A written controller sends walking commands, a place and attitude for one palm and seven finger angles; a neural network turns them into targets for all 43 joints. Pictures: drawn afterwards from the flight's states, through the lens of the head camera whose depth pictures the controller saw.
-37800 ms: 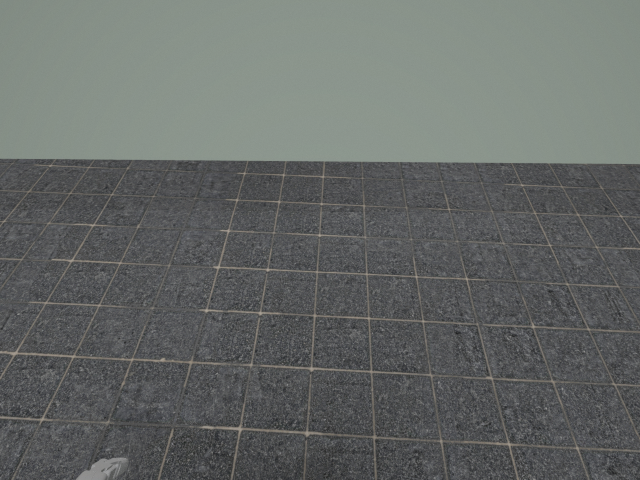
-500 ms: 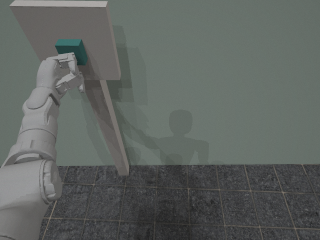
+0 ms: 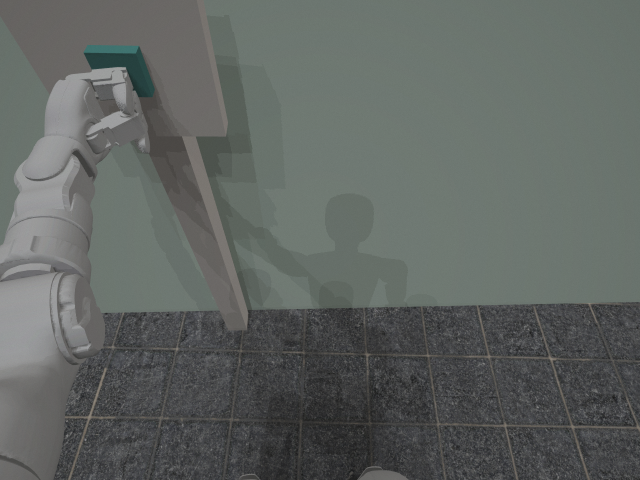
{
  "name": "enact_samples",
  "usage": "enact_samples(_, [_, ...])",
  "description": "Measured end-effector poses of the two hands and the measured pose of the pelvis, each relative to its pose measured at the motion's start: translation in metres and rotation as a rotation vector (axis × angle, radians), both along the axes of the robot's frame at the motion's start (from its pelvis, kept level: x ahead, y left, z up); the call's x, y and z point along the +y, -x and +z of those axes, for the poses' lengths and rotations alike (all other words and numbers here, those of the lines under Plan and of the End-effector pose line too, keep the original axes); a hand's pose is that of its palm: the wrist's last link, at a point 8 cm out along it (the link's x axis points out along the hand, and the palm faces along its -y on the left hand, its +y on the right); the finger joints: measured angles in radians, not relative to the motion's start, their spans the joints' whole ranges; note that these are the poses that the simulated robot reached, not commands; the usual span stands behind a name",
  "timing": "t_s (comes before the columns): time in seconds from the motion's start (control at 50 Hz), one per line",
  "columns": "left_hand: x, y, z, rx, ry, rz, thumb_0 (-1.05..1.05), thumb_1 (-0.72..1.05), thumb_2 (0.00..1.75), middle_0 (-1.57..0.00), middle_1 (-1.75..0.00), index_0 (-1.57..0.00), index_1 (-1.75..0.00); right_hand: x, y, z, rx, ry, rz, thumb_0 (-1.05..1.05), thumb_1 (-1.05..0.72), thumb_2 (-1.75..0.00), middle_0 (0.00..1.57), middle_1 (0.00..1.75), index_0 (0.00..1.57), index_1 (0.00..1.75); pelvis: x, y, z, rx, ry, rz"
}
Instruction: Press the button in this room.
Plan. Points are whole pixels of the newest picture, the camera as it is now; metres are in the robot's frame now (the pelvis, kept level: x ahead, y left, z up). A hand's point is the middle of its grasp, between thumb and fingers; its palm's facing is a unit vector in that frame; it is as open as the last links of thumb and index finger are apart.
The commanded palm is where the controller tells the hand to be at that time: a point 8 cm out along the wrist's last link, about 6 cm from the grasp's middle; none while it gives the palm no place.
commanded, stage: press the button with the knuckle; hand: left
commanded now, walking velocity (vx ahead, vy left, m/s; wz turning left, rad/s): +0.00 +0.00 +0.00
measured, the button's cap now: (123, 67) +0.56 +0.20 +0.19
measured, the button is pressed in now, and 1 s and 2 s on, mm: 13 0 0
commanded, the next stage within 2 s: hold the button down briefly in 0.08 s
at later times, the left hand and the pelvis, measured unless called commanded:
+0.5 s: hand (135, 120) +0.50 +0.19 +0.16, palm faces -0.03 -1.00 -0.02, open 2.8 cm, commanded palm +0.52 +0.22 +0.16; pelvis -0.02 +0.00 -0.01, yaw +0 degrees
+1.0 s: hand (137, 134) +0.49 +0.18 +0.15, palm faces -0.04 -1.00 -0.01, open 2.8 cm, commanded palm +0.45 +0.23 +0.16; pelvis +0.00 +0.00 +0.00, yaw -1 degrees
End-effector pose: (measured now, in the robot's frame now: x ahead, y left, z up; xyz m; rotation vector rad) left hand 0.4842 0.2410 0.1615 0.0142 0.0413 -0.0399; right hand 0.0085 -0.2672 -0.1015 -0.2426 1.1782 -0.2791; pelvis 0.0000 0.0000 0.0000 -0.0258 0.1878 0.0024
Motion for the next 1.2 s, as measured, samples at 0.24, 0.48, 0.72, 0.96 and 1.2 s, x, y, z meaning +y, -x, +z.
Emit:
enact_samples(0.24, [0.002,-0.001,0.0,0.002,-0.003,-0.005,-0.03,0.76,0.96,-1.3,-1.5,-1.36,-1.5,0.002,0.021,-0.001,0.036,0.007,0.006,0.0,-0.91,-0.9,0.2,0.3,0.21,0.3,0.001,0.009,-0.003,0.019,0.007,0.009])
enact_samples(0.48, [0.001,-0.001,0.0,0.001,-0.004,0.005,-0.03,0.75,0.97,-1.3,-1.5,-1.36,-1.5,0.004,0.041,-0.002,0.061,0.009,-0.002,0.0,-0.91,-0.9,0.2,0.3,0.21,0.3,0.003,0.015,-0.005,0.026,0.008,0.008])
enact_samples(0.72, [0.001,0.002,-0.001,-0.008,0.006,0.009,-0.02,0.76,0.96,-1.3,-1.5,-1.34,-1.5,0.003,0.033,-0.001,0.039,0.001,0.009,0.0,-0.91,-0.9,0.2,0.3,0.21,0.3,0.001,0.012,-0.005,0.024,0.006,0.005])
enact_samples(0.96, [-0.001,0.016,-0.005,-0.035,0.017,0.004,-0.04,0.8,0.93,-1.3,-1.5,-1.32,-1.5,0.004,-0.009,-0.002,-0.051,-0.024,0.022,0.01,-0.91,-0.9,0.2,0.3,0.21,0.3,0.0,0.0,-0.002,-0.007,-0.002,-0.009])
enact_samples(1.2, [-0.003,0.038,-0.016,-0.037,0.031,0.012,0.0,0.89,0.9,-1.3,-1.5,-1.3,-1.5,0.007,-0.079,0.008,-0.21,-0.051,0.04,0.01,-0.91,-0.9,0.2,0.3,0.21,0.3,-0.002,-0.02,0.005,-0.057,-0.011,-0.032])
